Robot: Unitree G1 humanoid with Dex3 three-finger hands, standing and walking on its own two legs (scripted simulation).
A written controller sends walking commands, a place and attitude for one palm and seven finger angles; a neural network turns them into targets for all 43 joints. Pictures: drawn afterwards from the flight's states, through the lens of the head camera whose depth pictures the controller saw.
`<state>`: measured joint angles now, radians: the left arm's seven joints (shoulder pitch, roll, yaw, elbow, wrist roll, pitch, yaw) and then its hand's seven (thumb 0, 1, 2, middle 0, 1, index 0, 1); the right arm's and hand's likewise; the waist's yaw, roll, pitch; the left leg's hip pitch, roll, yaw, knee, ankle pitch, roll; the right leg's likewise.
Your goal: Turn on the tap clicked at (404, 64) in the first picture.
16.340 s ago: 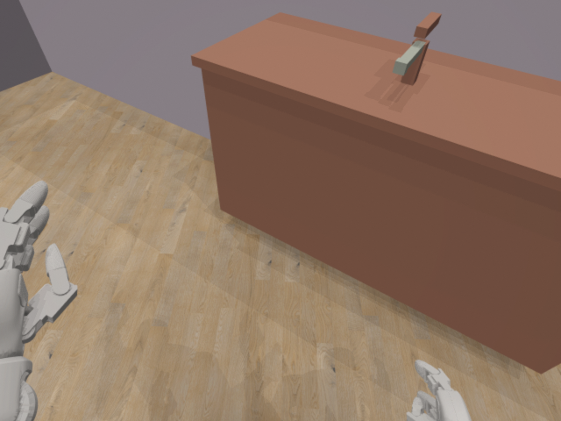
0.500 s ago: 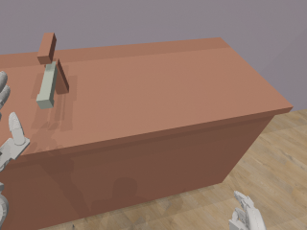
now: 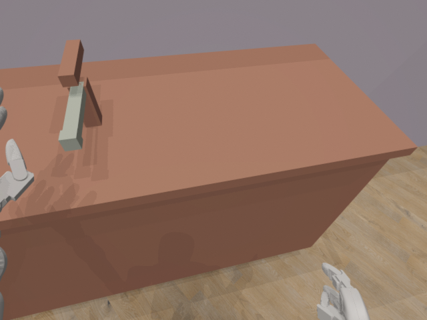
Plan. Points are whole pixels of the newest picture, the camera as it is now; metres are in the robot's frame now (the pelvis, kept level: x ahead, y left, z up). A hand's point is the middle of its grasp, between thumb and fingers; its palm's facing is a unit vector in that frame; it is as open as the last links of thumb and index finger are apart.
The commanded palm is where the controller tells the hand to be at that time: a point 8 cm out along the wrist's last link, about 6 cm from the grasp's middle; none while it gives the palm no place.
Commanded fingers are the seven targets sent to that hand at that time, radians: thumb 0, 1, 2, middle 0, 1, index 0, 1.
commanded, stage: come to a stop and stand still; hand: left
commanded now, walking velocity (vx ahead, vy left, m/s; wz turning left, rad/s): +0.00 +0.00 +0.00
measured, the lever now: (71, 139) +0.35 +0.31 +0.14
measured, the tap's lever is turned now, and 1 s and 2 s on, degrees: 0 0 0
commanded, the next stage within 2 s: look again from close up in 1.00 s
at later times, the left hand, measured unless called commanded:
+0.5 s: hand (19, 202) +0.21 +0.30 +0.16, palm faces +0.45 -0.83 -0.32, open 7.4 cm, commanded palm +0.15 +0.32 +0.18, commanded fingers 0.00 0.90 0.90 -0.20 -0.30 -0.20 -0.30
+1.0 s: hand (35, 189) +0.23 +0.29 +0.16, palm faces +0.43 -0.83 -0.35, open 7.4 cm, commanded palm +0.18 +0.32 +0.18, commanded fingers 0.00 0.90 0.90 -0.20 -0.30 -0.20 -0.30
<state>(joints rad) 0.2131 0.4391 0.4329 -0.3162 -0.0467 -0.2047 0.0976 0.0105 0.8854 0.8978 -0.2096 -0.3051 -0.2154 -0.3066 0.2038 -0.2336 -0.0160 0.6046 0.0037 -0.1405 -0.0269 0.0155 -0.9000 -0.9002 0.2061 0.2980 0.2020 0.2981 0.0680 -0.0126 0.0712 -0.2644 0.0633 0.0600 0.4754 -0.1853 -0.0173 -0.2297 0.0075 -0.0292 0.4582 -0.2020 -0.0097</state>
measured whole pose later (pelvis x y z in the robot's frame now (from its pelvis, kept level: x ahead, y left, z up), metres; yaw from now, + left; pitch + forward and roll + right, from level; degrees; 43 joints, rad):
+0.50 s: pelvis +0.00 +0.04 +0.00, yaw +1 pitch -3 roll -2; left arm 0.36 0.33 0.34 -0.43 -0.01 -0.21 0.11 0.01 0.89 0.90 -0.20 -0.30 -0.21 -0.31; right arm 0.22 -0.16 0.05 0.61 0.00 -0.18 0.00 0.02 -0.90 -0.90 0.21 0.30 0.20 0.30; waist 0.05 -0.02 0.06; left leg -0.25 0.01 0.06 0.48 -0.19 0.04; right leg -0.18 -0.02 0.01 0.41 -0.18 0.04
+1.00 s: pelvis +0.02 +0.03 +0.00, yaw +2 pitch -2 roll -1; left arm 0.42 0.35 0.35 -0.48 -0.04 -0.17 0.12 0.01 0.89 0.90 -0.21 -0.30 -0.21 -0.31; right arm 0.18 -0.20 0.01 0.57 0.01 -0.11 -0.03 0.02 -0.90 -0.90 0.21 0.30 0.20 0.30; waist 0.03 -0.02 0.08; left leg -0.22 0.02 0.05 0.46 -0.22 0.03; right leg -0.14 -0.02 0.00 0.38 -0.21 0.03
